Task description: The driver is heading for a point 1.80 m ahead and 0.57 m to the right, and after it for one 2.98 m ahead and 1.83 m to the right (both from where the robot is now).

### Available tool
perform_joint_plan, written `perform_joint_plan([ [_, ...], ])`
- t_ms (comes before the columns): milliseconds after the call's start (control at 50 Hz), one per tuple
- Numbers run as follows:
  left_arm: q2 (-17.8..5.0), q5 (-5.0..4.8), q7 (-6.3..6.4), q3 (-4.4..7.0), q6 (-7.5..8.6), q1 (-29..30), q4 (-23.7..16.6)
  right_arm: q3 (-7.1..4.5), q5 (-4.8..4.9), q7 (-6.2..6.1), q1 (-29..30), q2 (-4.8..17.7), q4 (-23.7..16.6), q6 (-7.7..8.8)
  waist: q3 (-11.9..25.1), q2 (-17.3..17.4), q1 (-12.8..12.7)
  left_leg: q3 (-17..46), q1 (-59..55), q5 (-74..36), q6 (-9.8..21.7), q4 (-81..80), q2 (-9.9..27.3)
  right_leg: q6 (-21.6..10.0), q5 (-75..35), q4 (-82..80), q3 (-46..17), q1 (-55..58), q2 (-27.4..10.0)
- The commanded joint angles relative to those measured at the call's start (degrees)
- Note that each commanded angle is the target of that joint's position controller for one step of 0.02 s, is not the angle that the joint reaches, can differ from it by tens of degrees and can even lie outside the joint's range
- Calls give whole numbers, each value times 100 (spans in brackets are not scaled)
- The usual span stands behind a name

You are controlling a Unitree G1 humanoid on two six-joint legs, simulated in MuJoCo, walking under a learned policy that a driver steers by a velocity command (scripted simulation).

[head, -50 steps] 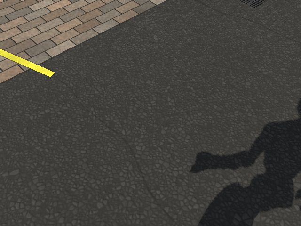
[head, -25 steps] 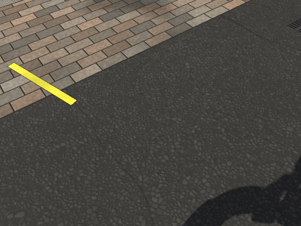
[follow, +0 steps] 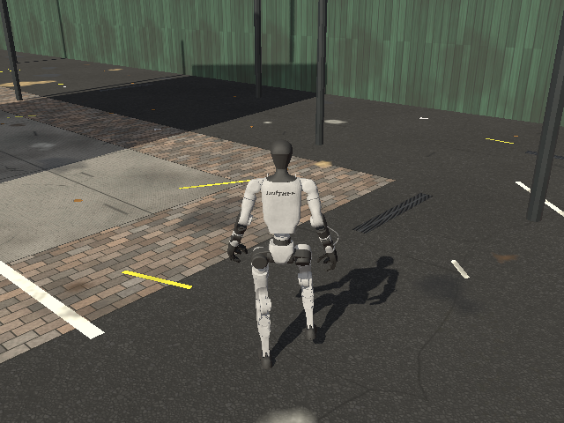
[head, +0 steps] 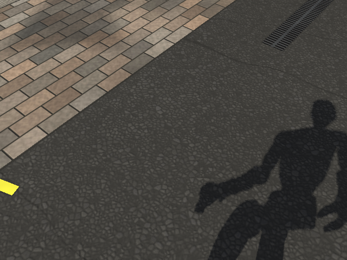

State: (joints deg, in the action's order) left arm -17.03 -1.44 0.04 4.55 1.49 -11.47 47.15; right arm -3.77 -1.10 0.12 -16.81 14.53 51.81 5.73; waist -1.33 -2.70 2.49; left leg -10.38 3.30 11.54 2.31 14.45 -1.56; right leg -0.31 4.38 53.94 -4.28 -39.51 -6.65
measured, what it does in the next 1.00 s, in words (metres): walks ahead, turning right: right foot, then left foot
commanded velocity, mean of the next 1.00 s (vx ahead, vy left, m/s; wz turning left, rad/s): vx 0.50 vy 0.00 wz -0.43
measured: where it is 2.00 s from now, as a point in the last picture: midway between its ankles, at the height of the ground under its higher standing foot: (251, 138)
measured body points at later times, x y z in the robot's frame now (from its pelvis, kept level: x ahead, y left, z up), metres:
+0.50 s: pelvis +0.28 -0.08 +0.00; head +0.31 -0.10 +0.45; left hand +0.42 +0.18 -0.11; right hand +0.39 -0.39 -0.10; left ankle +0.45 +0.08 -0.68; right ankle +0.25 -0.14 -0.75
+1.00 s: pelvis +0.57 -0.12 +0.00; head +0.60 -0.12 +0.45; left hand +0.83 +0.04 -0.10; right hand +0.47 -0.37 -0.12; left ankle +0.59 -0.02 -0.75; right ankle +0.59 -0.31 -0.68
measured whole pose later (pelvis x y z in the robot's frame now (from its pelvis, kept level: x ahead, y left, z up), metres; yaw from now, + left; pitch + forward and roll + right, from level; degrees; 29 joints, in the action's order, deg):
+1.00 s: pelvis +0.57 -0.12 +0.00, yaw -26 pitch +2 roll +1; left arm -16.3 -0.3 0.2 3.4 3.3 -10.7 40.5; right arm -2.9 0.2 1.1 -19.4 14.7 50.8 5.4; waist -1.1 -2.4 3.6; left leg -1.2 7.6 10.2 2.9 16.1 -3.3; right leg -0.4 11.0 50.9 -2.8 -36.1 -5.4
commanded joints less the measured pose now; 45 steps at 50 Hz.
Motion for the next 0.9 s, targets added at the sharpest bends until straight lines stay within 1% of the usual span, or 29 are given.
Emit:
perform_joint_plan([
  [20, -84, 33, -109, -19, 65, 276, -402, -182, 30, -89, 441, 890, -377, 69, -245, 535, -73, 323, 313, -1432, 694, -851, 1520, -14, -777, -854, 186, 186, -67],
  [80, -32, 38, -218, -68, 65, 830, -672, -235, 103, -119, 124, 1028, -240, -34, -431, 425, 141, 122, -268, -1607, 683, -735, 1723, -122, -703, -1418, 412, -4, -20],
  [140, -119, 31, -314, -45, 48, 1042, -911, -291, 196, -125, 15, 1148, -159, -180, -453, 493, 99, -49, -895, -2493, 567, -290, 1899, -326, -97, -1701, 648, -29, 128],
  [180, -310, 31, -340, 55, 16, 754, -956, -342, 242, -154, 150, 1311, -206, -263, -121, 702, -173, -210, -1066, -4391, 437, 477, 1888, -545, 495, -1698, 991, 643, 490],
  [200, -481, 13, -333, 157, -1, 254, -870, -360, 260, -166, 228, 1372, -233, -312, 182, 764, -483, -284, -1005, -5135, 364, 1251, 1823, -690, 720, -1718, 1137, 1311, 732],
  [220, -759, -4, -282, 327, -8, -624, -655, -340, 286, -173, 349, 1352, -266, -342, 631, 651, -984, -419, -562, -5071, 187, 2435, 1602, -899, 405, -2114, 1164, 2581, 992],
  [240, -1281, -12, -153, 535, -68, -1505, -444, -245, 156, -177, 259, 1119, -362, -299, 1149, -9, -1293, -431, 838, -3253, -96, 4220, 1319, -1225, 423, -2328, 33, 4307, 429],
  [260, -1818, -58, -132, 578, -5, -1231, -492, 23, -33, -78, -276, 238, -665, -128, 1578, -1385, -496, 253, 3394, 2082, -435, 6103, 54, -2308, 1390, -2966, -3257, 6022, -931],
  [280, -1307, 3, -172, 420, 90, -1375, -665, -30, 202, 9, 357, 692, -730, 117, 2079, -609, -931, 1503, 4028, 2264, -310, 6610, 43, -2385, 1917, -3751, -4252, 6245, -1226],
  [300, -1012, 55, -188, 330, 179, -1155, -635, -97, 404, 52, 880, 935, -898, 244, 1280, -341, -964, 1518, 4449, 1696, -143, 6459, 312, -2089, 1449, -3848, -3463, 5728, -1101],
  [320, -861, 38, -185, 281, 225, -801, -679, -79, 334, 20, 930, 875, -884, 307, 843, 110, -705, 1520, 4224, 1192, -70, 5962, 573, -1884, 855, -3807, -2765, 4912, -852],
  [340, -667, 48, -171, 222, 231, -413, -759, -119, 174, -22, 902, 911, -805, 302, 554, 237, -471, 1512, 3824, 913, -107, 5457, 739, -1739, 224, -3849, -2197, 4154, -619],
  [360, -548, 116, -141, 168, 241, -209, -862, -158, 131, -19, 768, 956, -773, 235, 493, 117, -280, 1564, 3414, 708, -148, 5204, 851, -1689, -229, -3955, -1908, 3675, -481],
  [420, -691, 78, -48, 190, 264, -260, -883, -145, 38, -25, 777, 774, -821, 46, 338, 150, -157, 1410, 3139, 360, -428, 4436, 805, -1703, -949, -4162, -1439, 3018, -289],
  [480, -857, 53, 64, 237, 240, -510, -821, -67, 19, -31, 1429, 589, -1040, 7, 116, 53, -346, 1330, 3145, -707, -622, 3141, 609, -1498, -887, -4183, -1048, 2705, 1],
  [540, -864, 33, 94, 247, 190, -732, -753, -6, 85, 38, 1978, 485, -1216, 45, 40, -146, -589, 1270, 2693, -1664, -621, 1997, 327, -1235, -278, -4107, -954, 2493, 189],
  [580, -860, 6, 92, 253, 171, -913, -668, -16, 143, 77, 2203, 561, -1333, 76, 18, -205, -680, 1349, 2553, -1805, -578, 1688, 245, -1179, -28, -3977, -1188, 2618, 84],
  [640, -718, 22, 127, 215, 140, -1065, -553, -54, 141, 163, 2146, 738, -1338, 159, 56, -299, -662, 1447, 2570, -1542, -393, 1354, 294, -1114, -8, -3528, -1506, 3296, -205],
  [680, -723, 56, 141, 218, 103, -1045, -510, -96, 127, 180, 1848, 839, -1271, 216, 85, -469, -495, 1325, 2270, -1051, -191, 1263, 259, -1039, -558, -3200, -1641, 3562, -327],
  [700, -661, 63, 132, 189, 90, -976, -531, -163, 95, 158, 1389, 944, -1136, 243, 283, -480, -246, 1170, 1651, -985, -28, 1056, 146, -933, -1261, -2746, -1543, 3588, -139],
  [720, -464, 103, 105, 103, 94, -927, -593, -241, 16, 134, 685, 1147, -1009, 271, 899, -326, 87, 1472, 466, -1064, 265, 1228, 521, -763, -1422, -1717, -1290, 3279, 163],
  [740, -180, 101, 101, 3, 132, -1459, -661, -357, -61, 112, -146, 1587, -898, 261, 1827, 703, 130, 3184, -1619, -702, 988, 1322, 1651, -374, -94, 156, -750, 1721, 812],
  [760, -101, -20, 94, -61, 195, -1959, -609, -394, 61, 196, -599, 1585, -610, 184, 2128, 2121, 49, 5370, -2455, 806, 1533, 439, 2374, -120, 2893, 1511, -535, 266, 1248],
  [780, -618, -82, 90, 36, 213, -1466, -601, -259, 215, 203, -425, 1110, -663, 164, 1380, 1393, 205, 5282, -2012, 1934, 1320, 203, 2274, -148, 2700, 2034, -781, -367, 919],
  [800, -766, -54, 90, 68, 221, -818, -737, -186, 194, 180, -24, 895, -742, 115, 695, 887, 229, 4462, -1232, 1739, 1102, 115, 2068, -172, 2203, 2026, -567, -490, 689],
  [820, -717, 31, 89, 59, 242, -445, -840, -133, 122, 167, 268, 805, -781, 71, 287, 605, 124, 3858, -496, 1123, 1032, -18, 1840, -182, 1839, 1767, -370, -364, 490],
  [840, -637, 86, 68, 70, 258, -352, -875, -86, 66, 155, 421, 694, -781, 61, 108, 625, -27, 3457, -28, 575, 1004, -146, 1653, -187, 1556, 1415, -304, -166, 285],
  [860, -534, 86, 47, 62, 258, -431, -863, -51, 30, 142, 467, 627, -766, 69, 128, 758, -149, 3170, 230, 173, 970, -255, 1501, -183, 1398, 1176, -252, 118, 157],
  [900, -325, 77, 31, 16, 239, -506, -837, -48, 87, 129, 383, 656, -679, 94, 177, 865, -215, 2761, 400, -402, 1043, -429, 1401, -122, 1307, 767, -90, 263, 72],
])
